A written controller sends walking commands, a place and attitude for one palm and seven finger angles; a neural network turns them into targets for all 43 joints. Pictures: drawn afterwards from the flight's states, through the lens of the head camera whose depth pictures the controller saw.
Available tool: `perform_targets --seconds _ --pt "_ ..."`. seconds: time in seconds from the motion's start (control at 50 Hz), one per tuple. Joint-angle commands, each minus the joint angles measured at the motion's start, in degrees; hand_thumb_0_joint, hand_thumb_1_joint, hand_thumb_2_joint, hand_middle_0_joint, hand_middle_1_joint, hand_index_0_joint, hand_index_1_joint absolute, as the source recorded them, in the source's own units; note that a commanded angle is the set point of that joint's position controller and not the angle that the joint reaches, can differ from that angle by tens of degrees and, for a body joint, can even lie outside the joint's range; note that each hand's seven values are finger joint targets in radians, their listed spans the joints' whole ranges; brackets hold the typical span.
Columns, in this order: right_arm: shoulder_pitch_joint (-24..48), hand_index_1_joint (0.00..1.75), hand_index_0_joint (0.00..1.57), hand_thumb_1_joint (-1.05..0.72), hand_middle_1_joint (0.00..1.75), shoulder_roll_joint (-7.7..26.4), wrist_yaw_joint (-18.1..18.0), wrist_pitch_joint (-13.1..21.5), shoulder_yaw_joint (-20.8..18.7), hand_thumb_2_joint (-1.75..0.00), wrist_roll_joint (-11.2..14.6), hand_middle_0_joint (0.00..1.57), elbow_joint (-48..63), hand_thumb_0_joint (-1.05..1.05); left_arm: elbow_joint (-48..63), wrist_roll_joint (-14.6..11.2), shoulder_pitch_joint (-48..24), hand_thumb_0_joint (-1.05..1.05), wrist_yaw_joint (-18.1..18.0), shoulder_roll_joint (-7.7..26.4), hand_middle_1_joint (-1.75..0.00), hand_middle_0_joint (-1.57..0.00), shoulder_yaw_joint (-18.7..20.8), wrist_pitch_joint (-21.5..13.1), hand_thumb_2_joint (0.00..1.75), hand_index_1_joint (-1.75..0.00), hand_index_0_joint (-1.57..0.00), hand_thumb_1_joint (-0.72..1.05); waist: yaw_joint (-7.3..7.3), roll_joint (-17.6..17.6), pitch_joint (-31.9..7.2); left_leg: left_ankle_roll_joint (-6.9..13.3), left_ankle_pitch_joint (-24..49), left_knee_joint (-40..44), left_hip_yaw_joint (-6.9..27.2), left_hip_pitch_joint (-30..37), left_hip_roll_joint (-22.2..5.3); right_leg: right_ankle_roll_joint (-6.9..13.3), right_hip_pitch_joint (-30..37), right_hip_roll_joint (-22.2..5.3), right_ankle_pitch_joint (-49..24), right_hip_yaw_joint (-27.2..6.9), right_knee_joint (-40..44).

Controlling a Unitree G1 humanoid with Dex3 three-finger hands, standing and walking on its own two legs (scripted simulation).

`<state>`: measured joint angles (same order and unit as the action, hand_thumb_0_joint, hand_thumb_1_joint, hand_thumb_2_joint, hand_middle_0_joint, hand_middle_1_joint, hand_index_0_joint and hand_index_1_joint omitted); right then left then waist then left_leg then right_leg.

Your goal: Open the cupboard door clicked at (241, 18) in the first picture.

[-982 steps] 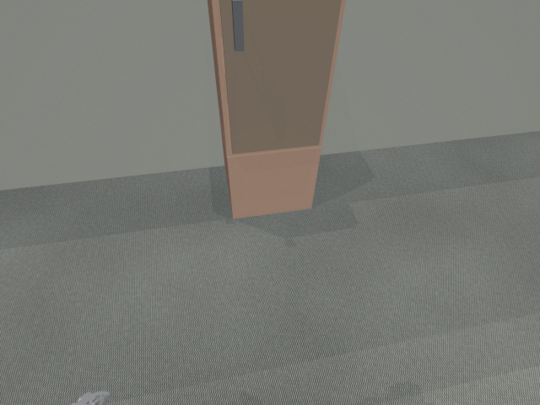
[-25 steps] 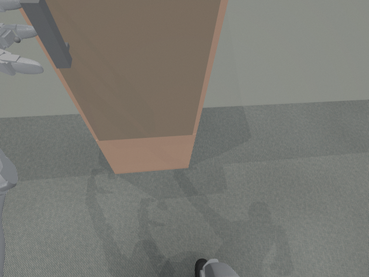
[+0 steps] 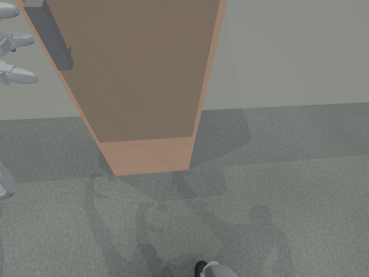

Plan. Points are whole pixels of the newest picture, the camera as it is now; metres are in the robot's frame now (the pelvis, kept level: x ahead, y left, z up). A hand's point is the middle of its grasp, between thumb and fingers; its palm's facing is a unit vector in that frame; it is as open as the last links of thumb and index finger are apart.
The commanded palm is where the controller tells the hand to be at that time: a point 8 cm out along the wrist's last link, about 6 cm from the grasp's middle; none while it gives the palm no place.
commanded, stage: move the hooked fingers beside the handle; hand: left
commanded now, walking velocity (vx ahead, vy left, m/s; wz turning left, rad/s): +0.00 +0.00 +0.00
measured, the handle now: (54, 31) +0.57 +0.20 +0.16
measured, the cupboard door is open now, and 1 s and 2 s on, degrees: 0 0 1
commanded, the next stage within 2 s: slide the fingers in behind the handle in 0.18 s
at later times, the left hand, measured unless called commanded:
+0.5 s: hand (29, 45) +0.52 +0.23 +0.17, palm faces -0.03 -1.00 +0.00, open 14.0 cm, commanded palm +0.50 +0.28 +0.17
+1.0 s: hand (46, 48) +0.52 +0.20 +0.17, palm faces -0.01 -1.00 -0.02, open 14.0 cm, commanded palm +0.50 +0.25 +0.17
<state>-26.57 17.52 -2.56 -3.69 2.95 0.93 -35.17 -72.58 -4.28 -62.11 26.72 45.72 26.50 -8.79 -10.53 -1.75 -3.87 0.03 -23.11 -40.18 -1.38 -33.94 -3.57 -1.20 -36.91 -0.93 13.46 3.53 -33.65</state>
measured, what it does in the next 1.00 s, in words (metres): stands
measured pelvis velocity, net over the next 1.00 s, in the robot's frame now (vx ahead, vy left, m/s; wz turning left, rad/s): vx -0.01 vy -0.01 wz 0.01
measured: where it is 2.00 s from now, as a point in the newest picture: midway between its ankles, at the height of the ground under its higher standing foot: outside the picture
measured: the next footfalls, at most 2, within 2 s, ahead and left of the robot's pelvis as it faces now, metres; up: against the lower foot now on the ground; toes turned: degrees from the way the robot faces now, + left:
none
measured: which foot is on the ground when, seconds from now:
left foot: down 0.00-1.00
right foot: down 0.00-1.00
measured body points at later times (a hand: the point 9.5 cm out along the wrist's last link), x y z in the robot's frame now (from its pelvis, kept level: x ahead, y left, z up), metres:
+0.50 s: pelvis +0.00 +0.00 +0.00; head +0.11 +0.01 +0.44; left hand +0.52 +0.29 +0.17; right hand -0.02 -0.26 -0.11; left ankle -0.05 +0.11 -0.72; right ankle +0.02 -0.14 -0.72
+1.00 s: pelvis -0.01 -0.01 +0.00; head +0.09 +0.00 +0.44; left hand +0.51 +0.26 +0.18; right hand -0.01 -0.28 -0.11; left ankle -0.05 +0.11 -0.72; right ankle +0.02 -0.14 -0.72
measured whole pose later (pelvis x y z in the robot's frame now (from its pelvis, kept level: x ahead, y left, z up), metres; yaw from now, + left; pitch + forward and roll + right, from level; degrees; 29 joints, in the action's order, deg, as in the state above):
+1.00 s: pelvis -0.01 -0.01 +0.00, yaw +1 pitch +15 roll -2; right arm -24.6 17.0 -2.3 -1.0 2.5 0.6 -36.1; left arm -72.5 -4.0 -63.7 19.6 37.7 23.3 -10.1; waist -10.3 -1.9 -3.4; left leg -0.4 -22.5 -39.9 -1.0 -32.7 -3.3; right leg -0.7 -36.0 -1.1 13.6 3.7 -34.5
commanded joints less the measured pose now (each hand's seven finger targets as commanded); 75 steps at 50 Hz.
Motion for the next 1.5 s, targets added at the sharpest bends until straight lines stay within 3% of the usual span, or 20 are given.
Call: perform_targets --seconds 0.0,0.06,0.18,0.22,0.36,0.42,0.46,0.54,0.68,0.78,0.86,0.96,1.02,1.08,1.18,1.22,1.3,1.4,1.46,1.48 --pt "-9.0 0.30 0.20 -0.90 0.30 11.0 -0.9 1.1 -4.0 -0.90 -0.1 0.20 2.1 0.00 10.3 -2.7 -26.8 0.00 0.4 13.9 -1.20 -0.30 1.7 -3.6 0.30 -1.20 -0.30 -0.50 -1.33 -4.0 -22.0 1.6 24.6 3.1 2.6 11.2 1.8 1.8 13.6 2.6 -19.4 -0.7 0.0" --pt "-8.5 0.30 0.20 -0.90 0.30 10.8 -1.1 1.5 -3.6 -0.90 -0.2 0.20 2.1 0.00 11.0 -0.9 -29.7 0.00 -0.7 16.7 -1.20 -0.30 2.4 -4.0 0.30 -1.20 -0.30 -0.50 -0.81 -8.7 -22.6 1.4 24.5 3.1 2.9 10.8 2.2 2.1 13.4 2.2 -18.7 -1.1 -0.5" --pt "-8.4 0.30 0.20 -0.90 0.30 10.1 -0.7 2.0 -3.8 -0.90 -0.5 0.20 2.1 0.00 14.2 -0.5 -30.9 0.00 -1.9 14.2 -1.20 -0.30 1.0 -6.1 0.30 -1.20 -0.30 -0.50 -0.94 -12.1 -28.3 0.2 32.9 1.3 3.8 17.0 1.5 2.1 12.1 2.6 -20.9 -0.8 -1.4" --pt "-8.3 0.30 0.20 -0.90 0.30 10.3 -0.7 2.1 -3.8 -0.90 -0.3 0.20 1.8 0.00 11.8 -1.3 -30.6 0.00 -1.4 13.4 -1.20 -0.30 0.9 -5.4 0.30 -1.20 -0.30 -0.50 -1.30 -8.8 -26.1 0.5 30.8 1.8 3.8 15.0 1.5 2.0 12.7 2.6 -20.7 -0.6 -1.1" --pt "-8.5 0.30 0.20 -0.90 0.30 9.9 -0.3 1.8 -4.1 -0.90 -0.5 0.20 2.0 0.00 12.6 -1.0 -27.0 0.00 -1.9 9.6 -1.20 -0.30 -1.2 -3.4 0.30 -1.20 -0.30 -0.50 -0.41 -9.4 -25.4 0.5 35.5 1.8 3.8 15.6 1.2 2.1 12.5 2.6 -22.7 -0.2 -1.2" --pt "-8.6 0.30 0.20 -0.90 0.30 10.0 -0.1 1.6 -4.2 -0.90 -0.6 0.20 2.4 0.00 12.8 -1.5 -26.7 0.00 -3.0 10.3 -1.20 -0.30 0.3 -3.3 0.30 -1.20 -0.30 -0.50 -0.29 -5.9 -24.2 0.7 31.9 2.5 3.5 13.0 1.3 2.1 14.3 2.7 -22.2 -0.2 -1.2" --pt "-8.6 0.30 0.20 -0.90 0.30 10.0 0.0 1.7 -4.4 -0.90 -0.7 0.20 2.6 0.00 15.2 -1.8 -27.2 0.00 -3.6 10.6 -1.20 -0.30 1.3 -4.2 0.30 -1.20 -0.30 -0.50 0.15 -6.6 -26.8 0.8 33.1 2.4 3.4 14.2 1.4 2.2 15.6 2.7 -23.5 -0.5 -1.4" --pt "-8.4 0.30 0.20 -0.90 0.30 9.6 0.2 1.9 -4.5 -0.90 -0.8 0.20 2.6 0.00 17.3 -1.0 -27.5 0.00 -5.0 9.3 -1.20 -0.30 0.5 -5.1 0.30 -1.20 -0.30 -0.50 0.37 -9.9 -26.4 0.6 34.5 2.2 3.2 15.7 1.3 2.4 14.4 2.6 -23.0 -0.6 -1.5" --pt "-7.7 0.30 0.20 -0.90 0.30 9.3 0.4 2.1 -4.6 -0.90 -0.6 0.20 2.5 0.00 16.7 -1.0 -25.5 0.00 -6.6 9.8 -1.20 -0.30 2.0 -4.8 0.30 -1.20 -0.30 -0.50 1.17 -7.2 -26.9 1.0 31.4 2.9 2.3 13.3 1.8 2.2 18.1 2.5 -24.8 -0.9 -1.3" --pt "-7.2 0.30 0.20 -0.90 0.30 9.3 0.1 2.3 -4.4 -0.90 -0.3 0.20 2.5 0.00 12.9 0.1 -26.0 0.00 -7.2 7.6 -1.20 -0.30 -0.8 -3.8 0.30 -1.20 -0.30 -0.50 -0.26 -4.3 -21.9 1.5 24.6 4.0 1.8 9.8 2.2 1.9 17.2 2.2 -21.9 -1.1 -0.4" --pt "-7.3 0.30 0.20 -0.90 0.30 9.3 -0.1 3.0 -4.4 -0.90 -0.4 0.20 2.3 0.00 14.8 -0.6 -28.8 0.00 -7.2 7.0 -1.20 -0.30 -1.0 -5.1 0.30 -1.20 -0.30 -0.50 -0.52 -6.1 -24.2 1.5 23.7 4.0 1.8 11.4 2.3 2.0 17.2 2.1 -20.9 -1.5 -0.3" --pt "-7.6 0.30 0.20 -0.90 0.30 9.3 -0.4 3.8 -4.2 -0.90 -0.5 0.20 1.3 0.00 12.2 -0.8 -30.8 0.00 -7.2 5.1 -1.20 -0.30 -2.5 -5.4 0.30 -1.20 -0.30 -0.50 -1.48 -5.8 -23.3 1.5 22.5 3.7 2.1 11.2 2.4 2.0 15.6 2.1 -19.4 -1.5 -0.3" --pt "-7.9 0.30 0.20 -0.90 0.30 9.5 -0.4 4.2 -4.1 -0.90 -0.6 0.20 1.0 0.00 11.5 -0.3 -32.6 0.00 -8.0 5.6 -1.20 -0.30 -2.4 -5.1 0.30 -1.20 -0.30 -0.50 -1.96 -5.4 -22.8 1.5 20.3 3.9 2.2 9.9 2.4 1.8 15.0 2.0 -17.7 -1.6 -0.1" --pt "-8.2 0.30 0.20 -0.90 0.30 9.5 -0.3 4.4 -4.1 -0.90 -0.7 0.20 1.2 0.00 11.5 0.1 -32.0 0.00 -8.8 8.4 -1.20 -0.30 0.1 -5.5 0.30 -1.20 -0.30 -0.50 -0.88 -4.9 -25.4 1.5 21.7 3.5 2.2 9.5 2.6 2.0 17.4 2.0 -19.6 -1.8 -0.7" --pt "-8.3 0.30 0.20 -0.90 0.30 9.0 0.3 4.5 -4.4 -0.90 -1.0 0.20 1.5 0.00 15.2 0.6 -31.8 0.00 -9.6 4.8 -1.20 -0.30 -2.3 -6.7 0.30 -1.20 -0.30 -0.50 -0.53 -9.1 -28.5 0.9 27.1 3.1 2.6 14.0 2.2 2.2 15.8 2.3 -21.2 -1.3 -1.2" --pt "-8.2 0.30 0.20 -0.90 0.30 8.8 0.5 4.5 -4.6 -0.90 -1.0 0.20 1.1 0.00 15.4 0.1 -32.2 0.00 -9.8 1.5 -1.20 -0.30 -4.3 -6.4 0.30 -1.20 -0.30 -0.50 -1.26 -8.0 -26.8 0.9 26.4 3.2 2.6 14.4 2.1 2.1 14.6 2.4 -20.2 -1.1 -0.7" --pt "-8.6 0.30 0.20 -0.90 0.30 9.2 0.2 4.4 -4.6 -0.90 -0.9 0.20 0.4 0.00 12.9 -0.9 -32.5 0.00 -10.3 2.0 -1.20 -0.30 -2.8 -5.2 0.30 -1.20 -0.30 -0.50 -1.43 -4.9 -24.3 1.1 23.2 4.1 2.7 11.8 2.1 2.1 15.2 2.5 -18.5 -0.9 -0.1" --pt "-9.0 0.30 0.20 -0.90 0.30 8.6 0.8 5.0 -4.7 -0.90 -1.3 0.20 -0.2 0.00 13.3 0.8 -33.3 0.00 -12.6 -2.4 -1.20 -0.30 -6.3 -5.2 0.30 -1.20 -0.30 -0.50 -1.99 -7.6 -21.9 0.8 23.8 4.0 3.0 13.0 2.0 2.1 11.5 2.4 -16.6 -0.6 -0.2" --pt "-9.7 0.30 0.20 -0.90 0.30 8.4 1.1 5.6 -5.0 -0.90 -1.6 0.20 -0.7 0.00 14.7 0.4 -34.2 0.00 -13.2 -5.8 -1.20 -0.30 -7.9 -5.8 0.30 -1.20 -0.30 -0.50 -2.42 -6.9 -24.6 0.6 27.0 3.5 3.5 16.2 1.7 2.0 10.9 2.6 -17.5 -0.4 -0.6" --pt "-9.9 0.30 0.20 -0.90 0.30 8.5 1.2 5.6 -5.1 -0.90 -1.7 0.20 -0.9 0.00 14.3 0.5 -33.5 0.00 -13.4 -4.1 -1.20 -0.30 -6.4 -5.8 0.30 -1.20 -0.30 -0.50 -1.73 -6.7 -25.4 0.5 27.8 3.2 3.5 16.0 1.7 2.1 11.8 2.5 -18.4 -0.5 -0.8"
